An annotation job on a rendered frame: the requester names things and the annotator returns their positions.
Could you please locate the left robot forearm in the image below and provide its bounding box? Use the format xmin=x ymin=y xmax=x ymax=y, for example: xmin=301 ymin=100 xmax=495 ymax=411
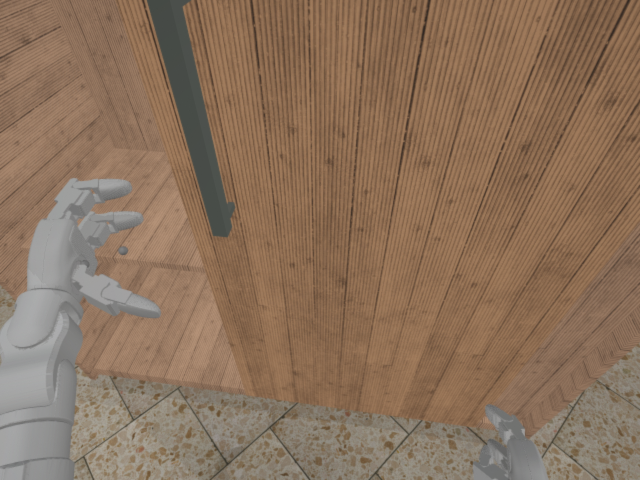
xmin=0 ymin=288 xmax=84 ymax=480

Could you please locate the wardrobe door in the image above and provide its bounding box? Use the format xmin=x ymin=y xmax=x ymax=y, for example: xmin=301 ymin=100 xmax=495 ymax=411
xmin=116 ymin=0 xmax=640 ymax=428
xmin=485 ymin=222 xmax=640 ymax=422

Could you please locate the left robot hand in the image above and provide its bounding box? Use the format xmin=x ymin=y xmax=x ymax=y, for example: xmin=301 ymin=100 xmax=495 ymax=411
xmin=27 ymin=178 xmax=161 ymax=318

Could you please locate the handle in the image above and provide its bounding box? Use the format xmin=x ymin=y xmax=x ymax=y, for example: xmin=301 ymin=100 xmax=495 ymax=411
xmin=147 ymin=0 xmax=235 ymax=237

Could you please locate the right robot hand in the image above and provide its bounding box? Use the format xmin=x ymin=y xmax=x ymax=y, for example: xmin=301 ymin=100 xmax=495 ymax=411
xmin=473 ymin=404 xmax=549 ymax=480

